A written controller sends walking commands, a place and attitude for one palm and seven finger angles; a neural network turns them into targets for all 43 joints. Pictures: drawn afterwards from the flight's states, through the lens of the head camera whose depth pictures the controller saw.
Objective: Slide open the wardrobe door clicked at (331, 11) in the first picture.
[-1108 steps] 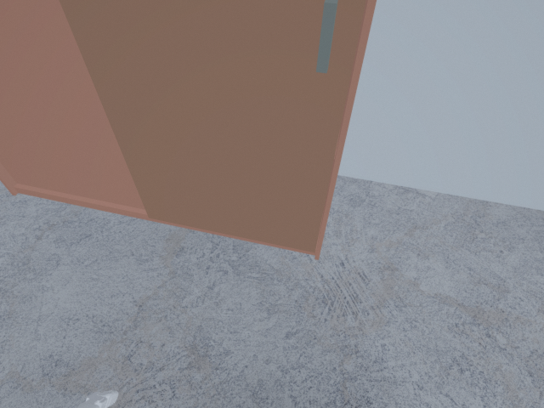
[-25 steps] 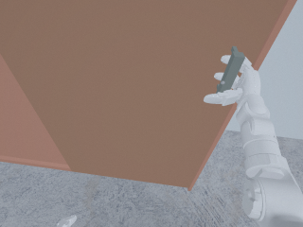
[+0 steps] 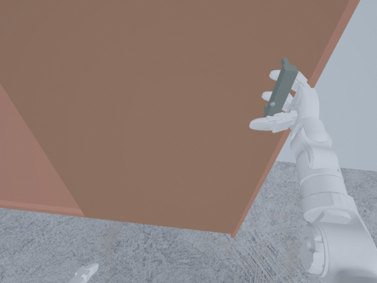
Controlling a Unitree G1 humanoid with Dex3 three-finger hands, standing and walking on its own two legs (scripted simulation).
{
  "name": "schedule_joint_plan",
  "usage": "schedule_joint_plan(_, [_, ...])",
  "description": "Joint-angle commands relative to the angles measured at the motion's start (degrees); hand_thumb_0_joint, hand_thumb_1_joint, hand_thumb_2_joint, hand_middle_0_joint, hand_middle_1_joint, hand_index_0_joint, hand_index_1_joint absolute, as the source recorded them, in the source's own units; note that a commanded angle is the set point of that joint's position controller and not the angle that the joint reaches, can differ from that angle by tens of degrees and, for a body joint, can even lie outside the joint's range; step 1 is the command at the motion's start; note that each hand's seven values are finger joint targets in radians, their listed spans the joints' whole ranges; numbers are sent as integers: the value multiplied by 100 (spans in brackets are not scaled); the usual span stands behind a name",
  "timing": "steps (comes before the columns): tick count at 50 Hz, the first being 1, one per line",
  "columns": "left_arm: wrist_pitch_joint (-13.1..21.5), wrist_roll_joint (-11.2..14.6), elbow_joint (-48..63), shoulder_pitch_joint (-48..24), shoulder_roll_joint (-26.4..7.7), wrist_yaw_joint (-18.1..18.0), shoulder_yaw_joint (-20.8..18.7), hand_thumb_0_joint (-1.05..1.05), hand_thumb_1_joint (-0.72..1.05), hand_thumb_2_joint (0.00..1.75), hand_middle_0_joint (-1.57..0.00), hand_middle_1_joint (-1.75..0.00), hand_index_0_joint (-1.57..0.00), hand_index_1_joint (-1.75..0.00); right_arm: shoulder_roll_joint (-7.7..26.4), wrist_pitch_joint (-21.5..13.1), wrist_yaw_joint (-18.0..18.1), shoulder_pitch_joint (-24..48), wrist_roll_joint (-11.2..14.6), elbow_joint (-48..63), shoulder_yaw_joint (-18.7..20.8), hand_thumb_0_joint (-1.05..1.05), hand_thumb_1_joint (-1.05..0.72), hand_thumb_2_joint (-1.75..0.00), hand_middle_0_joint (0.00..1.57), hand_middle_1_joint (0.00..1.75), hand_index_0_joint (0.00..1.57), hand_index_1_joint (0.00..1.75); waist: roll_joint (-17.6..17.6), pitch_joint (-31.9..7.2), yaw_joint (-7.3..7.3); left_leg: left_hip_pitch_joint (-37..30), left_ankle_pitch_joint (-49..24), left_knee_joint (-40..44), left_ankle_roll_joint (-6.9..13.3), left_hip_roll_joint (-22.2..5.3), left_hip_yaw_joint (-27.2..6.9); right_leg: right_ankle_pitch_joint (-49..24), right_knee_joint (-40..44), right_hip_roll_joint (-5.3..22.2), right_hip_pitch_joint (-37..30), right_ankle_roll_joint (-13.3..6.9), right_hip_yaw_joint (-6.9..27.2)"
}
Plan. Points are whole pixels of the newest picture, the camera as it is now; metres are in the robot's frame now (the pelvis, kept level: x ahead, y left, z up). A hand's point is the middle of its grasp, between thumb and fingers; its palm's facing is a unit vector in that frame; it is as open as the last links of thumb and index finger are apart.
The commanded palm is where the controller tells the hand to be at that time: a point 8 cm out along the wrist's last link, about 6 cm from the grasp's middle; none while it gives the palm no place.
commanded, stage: slide the fingers in behind the handle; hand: right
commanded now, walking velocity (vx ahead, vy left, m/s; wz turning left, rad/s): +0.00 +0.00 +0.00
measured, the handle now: (276, 92) +0.50 -0.15 +0.18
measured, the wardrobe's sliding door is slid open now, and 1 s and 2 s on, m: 0.00 0.00 0.00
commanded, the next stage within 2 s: grip the handle and tug to test in 0.02 s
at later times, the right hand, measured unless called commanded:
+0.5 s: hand (277, 106) +0.44 -0.14 +0.19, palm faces +0.03 +1.00 +0.02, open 10.7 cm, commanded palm +0.42 -0.18 +0.19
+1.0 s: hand (274, 105) +0.44 -0.13 +0.19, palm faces +0.03 +1.00 +0.02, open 6.7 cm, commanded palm +0.42 -0.18 +0.19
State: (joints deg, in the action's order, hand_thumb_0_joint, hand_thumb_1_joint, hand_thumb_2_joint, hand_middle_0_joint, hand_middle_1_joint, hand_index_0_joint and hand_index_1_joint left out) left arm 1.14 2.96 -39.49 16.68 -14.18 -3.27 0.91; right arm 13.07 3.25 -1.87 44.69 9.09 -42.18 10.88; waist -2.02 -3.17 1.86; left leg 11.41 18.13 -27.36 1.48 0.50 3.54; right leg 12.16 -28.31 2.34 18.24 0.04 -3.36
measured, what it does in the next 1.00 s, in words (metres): stands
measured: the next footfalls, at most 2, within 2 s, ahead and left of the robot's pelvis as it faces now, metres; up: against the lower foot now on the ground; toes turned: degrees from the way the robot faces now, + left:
none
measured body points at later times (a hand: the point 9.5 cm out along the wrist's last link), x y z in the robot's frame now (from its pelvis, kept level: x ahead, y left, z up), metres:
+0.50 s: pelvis -0.01 -0.01 +0.00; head +0.00 +0.00 +0.45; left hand +0.09 +0.25 -0.11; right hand +0.43 -0.19 +0.19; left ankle -0.04 +0.10 -0.74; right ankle +0.03 -0.12 -0.74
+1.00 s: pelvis +0.00 -0.01 +0.00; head +0.00 +0.00 +0.45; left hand +0.10 +0.24 -0.11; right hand +0.43 -0.18 +0.19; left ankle -0.04 +0.10 -0.74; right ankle +0.03 -0.12 -0.74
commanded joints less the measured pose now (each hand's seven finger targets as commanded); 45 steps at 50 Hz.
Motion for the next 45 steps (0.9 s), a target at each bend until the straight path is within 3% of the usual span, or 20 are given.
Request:
schedule_joint_plan(1, [250,22,690,-210,-716,-49,-234,0,90,90,-20,-30,-20,-30,926,-369,-8,3036,4,1383,75,0,50,-30,30,120,30,120,293,-1574,63,226,-2365,355,-63,85,-191,-1414,51,-193,-1455,-307,221])
schedule_joint_plan(3, [237,20,712,-232,-740,-52,-242,0,90,90,-20,-30,-20,-30,1091,-356,12,2886,18,1397,240,0,50,-30,30,120,30,120,292,-1666,1,118,-2428,363,-60,76,-225,-1468,42,-205,-1441,-324,206])
schedule_joint_plan(6, [238,26,731,-243,-718,-61,-240,0,90,90,-20,-30,-20,-30,957,-311,-20,2756,53,1377,180,0,50,-30,30,120,30,120,371,-1632,-7,98,-2436,369,-63,87,-202,-1458,71,-202,-1422,-312,195])
schedule_joint_plan(7, [224,12,714,-206,-762,-70,-246,0,90,90,-20,-30,-20,-30,1128,-324,-10,2713,34,1347,284,0,45,-32,30,121,30,121,502,-1654,-13,13,-2417,365,-66,85,-192,-1455,65,-195,-1370,-318,199])
schedule_joint_plan(10, [232,24,718,-245,-724,-74,-241,0,90,90,-20,-30,-20,-30,998,-317,-13,2897,23,1438,158,0,31,-38,32,123,32,123,289,-1571,34,158,-2331,399,-70,80,-220,-1374,85,-196,-1421,-317,183])
schedule_joint_plan(12, [217,6,701,-195,-766,-83,-246,0,90,90,-20,-30,-20,-30,1178,-300,5,2684,30,1252,342,0,22,-42,33,124,33,124,499,-1529,-7,123,-2224,430,-75,88,-205,-1319,94,-179,-1346,-326,192])
schedule_joint_plan(14, [211,14,684,-217,-741,-98,-237,0,90,90,-20,-30,-20,-30,1200,-300,7,2915,22,1273,333,0,13,-46,34,125,34,125,348,-1525,29,148,-2202,427,-75,74,-225,-1269,117,-183,-1341,-314,185])
schedule_joint_plan(17, [217,0,696,-173,-772,-100,-237,0,90,90,-20,-30,-20,-30,1287,-335,13,2816,10,1212,390,0,-1,-52,35,127,35,127,475,-1544,21,109,-2112,437,-77,78,-218,-1229,118,-173,-1302,-322,198])
schedule_joint_plan(19, [243,23,718,-204,-720,-85,-234,0,90,90,-20,-30,-20,-30,1065,-385,5,3046,-26,1376,171,0,-11,-56,36,129,36,129,142,-1611,54,212,-2073,410,-50,82,-210,-1264,111,-172,-1444,-297,212])
schedule_joint_plan(21, [278,20,688,-155,-735,-77,-252,0,90,90,-20,-30,-20,-30,1013,-424,-9,3119,-11,1411,122,0,-20,-60,38,130,38,130,121,-1660,91,312,-2045,416,-43,102,-206,-1295,81,-156,-1545,-290,238])
schedule_joint_plan(22, [281,10,688,-130,-764,-81,-271,0,90,90,-20,-30,-20,-30,1104,-446,-7,2971,9,1367,211,0,-25,-62,38,131,38,131,384,-1715,79,210,-2084,420,-56,113,-190,-1344,70,-142,-1515,-311,243])
schedule_joint_plan(25, [313,32,682,-158,-745,-77,-269,0,90,90,-20,-30,-20,-30,914,-445,-40,3084,60,1396,88,0,-39,-68,40,133,40,133,196,-1761,78,315,-2056,403,-37,125,-180,-1366,77,-143,-1642,-279,267])
schedule_joint_plan(28, [319,21,663,-147,-783,-80,-267,0,90,90,-20,-30,-20,-30,1148,-467,-25,2982,60,1377,278,0,-53,-74,41,135,41,135,292,-1767,38,216,-2082,398,-34,121,-179,-1391,105,-133,-1568,-287,271])
schedule_joint_plan(31, [369,26,670,-161,-731,-40,-267,0,90,90,-20,-30,-20,-30,816,-495,-21,3045,36,1551,17,0,-67,-80,43,137,43,137,44,-1827,53,353,-2039,371,-13,136,-131,-1486,84,-121,-1770,-247,295])
schedule_joint_plan(32, [363,6,672,-115,-777,-38,-278,0,90,90,-20,-30,-20,-30,990,-474,4,2726,53,1402,207,0,-71,-82,43,137,43,137,299,-1801,-8,234,-2077,382,-17,147,-134,-1521,69,-112,-1643,-271,291])
schedule_joint_plan(33, [341,26,655,-149,-780,-49,-264,0,90,90,-20,-30,-20,-30,1052,-468,8,2823,25,1431,199,0,-76,-84,44,138,44,138,266,-1697,39,243,-2140,386,-24,135,-155,-1514,95,-114,-1607,-277,269])
schedule_joint_plan(36, [366,31,652,-160,-739,-31,-269,0,90,90,-20,-30,-20,-30,778,-441,15,3040,6,1569,-41,0,-90,-90,45,140,45,140,120,-1657,77,393,-2027,385,-13,148,-124,-1481,95,-104,-1713,-245,309])
schedule_joint_plan(42, [322,-8,643,-119,-790,-67,-278,0,90,90,-20,-30,-20,-30,1065,-339,70,2856,34,1520,250,0,-90,-90,45,140,45,140,500,-1746,29,131,-2246,405,-43,132,-145,-1582,92,-127,-1576,-291,266])
schedule_joint_plan(43, [317,-3,669,-175,-777,-69,-272,0,90,90,-20,-30,-20,-30,1178,-328,72,2785,25,1566,375,0,-90,-90,45,140,45,140,405,-1816,-39,68,-2335,375,-35,120,-170,-1628,107,-134,-1565,-287,254])
schedule_joint_plan(45, [301,18,677,-228,-727,-72,-250,0,90,90,-20,-30,-20,-30,920,-301,54,2899,13,1621,124,0,-90,-90,45,140,45,140,217,-1681,25,181,-2311,391,-39,118,-171,-1582,91,-147,-1595,-280,220])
